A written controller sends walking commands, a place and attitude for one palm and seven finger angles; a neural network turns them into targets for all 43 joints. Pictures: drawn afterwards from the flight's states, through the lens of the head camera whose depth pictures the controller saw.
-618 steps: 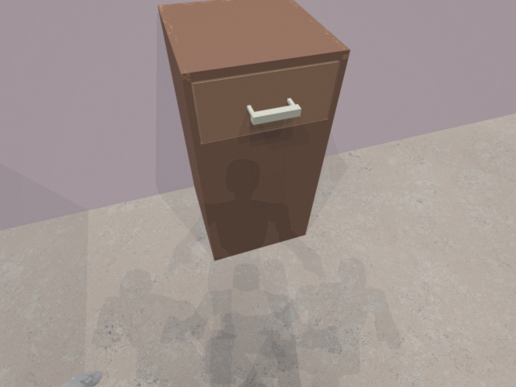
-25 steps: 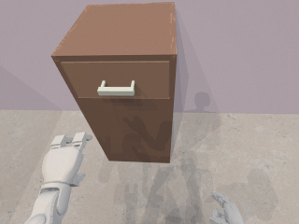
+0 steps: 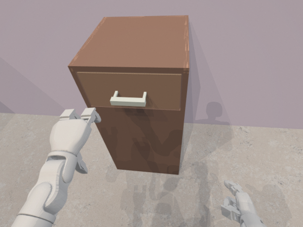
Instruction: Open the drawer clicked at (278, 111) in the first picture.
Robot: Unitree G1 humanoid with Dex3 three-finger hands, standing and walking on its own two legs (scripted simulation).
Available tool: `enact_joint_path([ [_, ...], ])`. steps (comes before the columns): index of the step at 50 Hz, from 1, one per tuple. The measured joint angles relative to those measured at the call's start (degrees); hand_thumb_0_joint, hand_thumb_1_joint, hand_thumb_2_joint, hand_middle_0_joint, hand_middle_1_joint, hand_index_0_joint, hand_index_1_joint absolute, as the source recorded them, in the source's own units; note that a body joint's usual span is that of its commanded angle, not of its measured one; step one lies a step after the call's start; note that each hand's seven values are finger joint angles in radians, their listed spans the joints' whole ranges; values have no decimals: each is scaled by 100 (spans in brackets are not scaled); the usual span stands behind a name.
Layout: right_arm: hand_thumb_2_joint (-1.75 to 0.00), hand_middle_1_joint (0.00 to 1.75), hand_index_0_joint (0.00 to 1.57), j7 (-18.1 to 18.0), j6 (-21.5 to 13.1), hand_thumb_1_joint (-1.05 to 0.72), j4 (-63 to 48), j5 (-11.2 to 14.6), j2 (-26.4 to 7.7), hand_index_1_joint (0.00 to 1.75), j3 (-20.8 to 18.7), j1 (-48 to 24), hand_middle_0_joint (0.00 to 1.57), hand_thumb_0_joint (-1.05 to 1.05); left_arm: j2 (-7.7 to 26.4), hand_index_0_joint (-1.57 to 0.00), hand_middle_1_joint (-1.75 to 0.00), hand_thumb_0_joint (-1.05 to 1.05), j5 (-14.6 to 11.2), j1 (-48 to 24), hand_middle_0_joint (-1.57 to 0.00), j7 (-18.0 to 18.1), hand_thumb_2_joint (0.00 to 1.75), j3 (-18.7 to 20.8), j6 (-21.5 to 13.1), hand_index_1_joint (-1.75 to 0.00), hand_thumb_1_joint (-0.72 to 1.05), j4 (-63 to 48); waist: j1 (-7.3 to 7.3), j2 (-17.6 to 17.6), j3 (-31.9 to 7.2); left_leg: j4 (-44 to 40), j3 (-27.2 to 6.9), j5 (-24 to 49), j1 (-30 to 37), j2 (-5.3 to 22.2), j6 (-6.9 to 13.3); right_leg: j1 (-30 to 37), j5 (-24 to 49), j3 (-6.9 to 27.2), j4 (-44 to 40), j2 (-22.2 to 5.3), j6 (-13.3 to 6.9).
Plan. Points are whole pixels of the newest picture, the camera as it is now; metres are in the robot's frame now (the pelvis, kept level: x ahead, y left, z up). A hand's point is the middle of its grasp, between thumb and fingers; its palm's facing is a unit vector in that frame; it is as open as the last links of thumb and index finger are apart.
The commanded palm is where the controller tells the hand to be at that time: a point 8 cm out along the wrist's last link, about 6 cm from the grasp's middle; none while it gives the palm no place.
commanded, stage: raise the hand with hooked fingers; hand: left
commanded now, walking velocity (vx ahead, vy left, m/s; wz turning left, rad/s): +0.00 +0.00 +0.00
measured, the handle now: (129, 97) +0.55 +0.18 -0.01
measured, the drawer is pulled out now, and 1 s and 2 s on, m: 0.00 0.00 0.00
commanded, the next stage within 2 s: move the hooked fingers above the handle in 0.58 s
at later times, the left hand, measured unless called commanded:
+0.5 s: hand (80, 134) +0.30 +0.24 +0.10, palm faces +0.05 -0.07 -1.00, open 13.8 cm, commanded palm +0.27 +0.24 +0.16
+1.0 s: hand (88, 128) +0.33 +0.23 +0.09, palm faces +0.03 -0.05 -1.00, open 13.8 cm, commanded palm +0.31 +0.23 +0.15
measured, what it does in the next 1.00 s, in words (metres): stands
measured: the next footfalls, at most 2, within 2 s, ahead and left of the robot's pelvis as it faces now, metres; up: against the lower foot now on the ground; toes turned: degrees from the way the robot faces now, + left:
none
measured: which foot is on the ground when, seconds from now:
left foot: down 0.00-1.00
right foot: down 0.00-1.00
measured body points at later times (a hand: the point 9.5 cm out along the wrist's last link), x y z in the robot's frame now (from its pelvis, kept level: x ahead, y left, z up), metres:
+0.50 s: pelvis -0.01 +0.00 +0.01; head +0.02 -0.03 +0.45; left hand +0.29 +0.24 +0.15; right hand +0.17 -0.23 -0.11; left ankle -0.06 +0.11 -0.73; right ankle +0.04 -0.12 -0.73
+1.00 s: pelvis -0.01 +0.00 +0.01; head +0.01 -0.03 +0.45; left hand +0.32 +0.23 +0.14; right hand +0.18 -0.22 -0.11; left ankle -0.06 +0.11 -0.73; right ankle +0.04 -0.12 -0.73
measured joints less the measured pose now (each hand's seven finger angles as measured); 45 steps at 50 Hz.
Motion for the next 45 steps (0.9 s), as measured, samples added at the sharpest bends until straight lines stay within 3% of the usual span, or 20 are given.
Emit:
enact_joint_path([
  [12,-90,30,20,-1,103,-90,152,69,-9,30,72,216,20,1,352,-32,-120,0,-269,-840,-32,-632,30,174,-242,-120,-49,353,-8,67,54,-363,-92,205,224,3,-6,290,190,-100,-411,4,0],
  [17,-90,30,20,51,140,-90,143,86,-113,30,-10,380,20,1,367,-32,-120,0,-358,-764,-32,-791,30,295,-384,-120,-49,347,-69,67,45,-431,-37,256,199,-12,11,245,263,-45,-482,3,15],
  [24,-90,30,20,57,110,-90,179,80,-196,30,-125,539,20,1,336,-32,-120,0,-309,-502,-32,-535,30,297,-754,-120,-49,238,-82,-3,103,-441,5,297,144,-44,29,173,312,5,-482,-19,26],
  [30,-90,30,20,40,77,-90,270,120,-160,30,-146,505,20,1,329,-32,-121,0,-249,-575,-32,-244,30,282,-650,-120,-49,379,-57,-21,107,-456,-3,340,118,-65,32,153,351,2,-498,-40,27],
  [37,-90,30,20,12,81,-90,232,129,-89,30,-57,359,20,1,288,-32,-121,0,-266,-701,-32,-387,30,165,-420,-120,-49,507,-59,23,86,-501,-17,379,167,-75,36,208,383,-10,-542,-51,29],
  [45,-90,30,20,-43,4,-90,212,116,-20,30,-1,284,20,1,193,-32,-121,0,-156,-1208,-32,-413,30,-85,-653,-120,-49,1061,-56,-32,76,-433,-69,378,58,-73,18,130,374,-59,-498,-61,12],
])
